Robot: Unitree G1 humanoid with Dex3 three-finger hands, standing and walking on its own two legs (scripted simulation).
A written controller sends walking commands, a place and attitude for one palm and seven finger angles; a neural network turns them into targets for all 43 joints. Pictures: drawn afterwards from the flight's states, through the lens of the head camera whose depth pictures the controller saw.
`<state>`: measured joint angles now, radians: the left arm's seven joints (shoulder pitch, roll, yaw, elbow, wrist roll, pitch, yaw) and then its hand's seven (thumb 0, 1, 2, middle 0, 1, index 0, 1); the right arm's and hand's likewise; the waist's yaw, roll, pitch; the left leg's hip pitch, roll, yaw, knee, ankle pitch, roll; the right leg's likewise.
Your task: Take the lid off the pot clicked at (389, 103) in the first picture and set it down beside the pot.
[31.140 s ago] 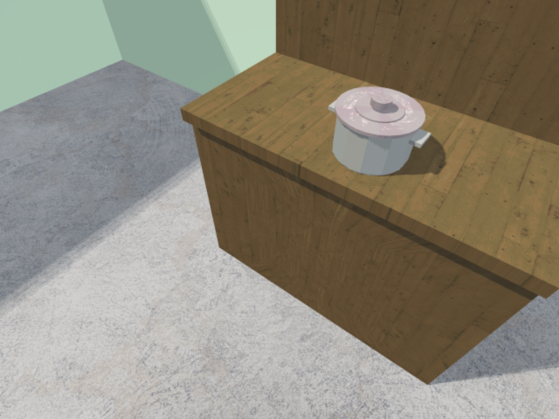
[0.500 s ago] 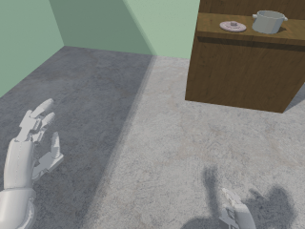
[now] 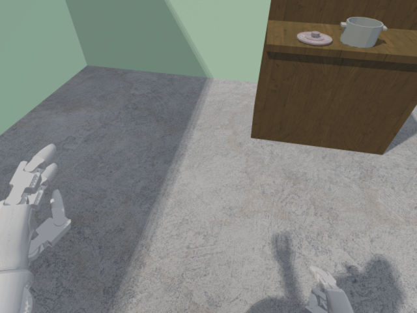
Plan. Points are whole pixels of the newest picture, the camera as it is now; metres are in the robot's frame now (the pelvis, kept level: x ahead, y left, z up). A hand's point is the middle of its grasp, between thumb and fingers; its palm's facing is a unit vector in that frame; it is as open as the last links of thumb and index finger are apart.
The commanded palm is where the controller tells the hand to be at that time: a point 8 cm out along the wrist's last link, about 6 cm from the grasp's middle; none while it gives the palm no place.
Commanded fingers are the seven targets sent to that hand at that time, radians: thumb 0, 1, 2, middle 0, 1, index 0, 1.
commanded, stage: draw the hand back to the body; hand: left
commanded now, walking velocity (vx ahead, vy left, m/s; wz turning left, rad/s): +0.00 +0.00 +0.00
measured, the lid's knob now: (315, 33) +1.61 -0.44 -0.02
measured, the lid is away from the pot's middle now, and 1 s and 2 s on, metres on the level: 0.25 0.25 0.25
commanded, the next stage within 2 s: step back with the hand held close in 0.24 s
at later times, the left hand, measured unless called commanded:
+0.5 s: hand (56, 223) +0.19 +0.25 +0.16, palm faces +0.40 -0.80 -0.44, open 7.4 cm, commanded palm +0.13 +0.28 +0.17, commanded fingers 0.00 0.90 0.90 -0.20 -0.30 -0.20 -0.30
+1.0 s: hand (37, 243) +0.16 +0.27 +0.14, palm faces +0.36 -0.80 -0.48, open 7.4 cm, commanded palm +0.10 +0.30 +0.17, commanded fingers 0.00 0.90 0.90 -0.20 -0.30 -0.20 -0.30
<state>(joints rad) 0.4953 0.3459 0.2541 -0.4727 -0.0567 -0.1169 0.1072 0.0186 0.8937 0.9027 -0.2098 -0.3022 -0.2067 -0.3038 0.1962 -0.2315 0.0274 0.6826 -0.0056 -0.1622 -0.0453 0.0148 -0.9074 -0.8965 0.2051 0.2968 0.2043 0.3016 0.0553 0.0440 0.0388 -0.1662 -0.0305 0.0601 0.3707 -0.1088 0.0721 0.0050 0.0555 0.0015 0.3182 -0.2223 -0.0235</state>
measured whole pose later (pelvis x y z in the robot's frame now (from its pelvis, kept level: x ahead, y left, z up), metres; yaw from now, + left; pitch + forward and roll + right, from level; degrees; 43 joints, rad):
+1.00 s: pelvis -0.02 +0.02 -0.01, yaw +1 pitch +1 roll -3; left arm 0.64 0.38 0.35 -0.58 -0.03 -0.18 0.14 0.02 0.89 0.90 -0.21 -0.30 -0.21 -0.30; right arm 0.18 -0.23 0.00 0.58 0.00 -0.08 -0.06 0.01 -0.91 -0.90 0.21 0.30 0.21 0.30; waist 0.02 0.05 0.02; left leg -0.40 -0.04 0.05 0.47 -0.10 0.11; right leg -0.24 0.05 -0.02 0.45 -0.23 0.00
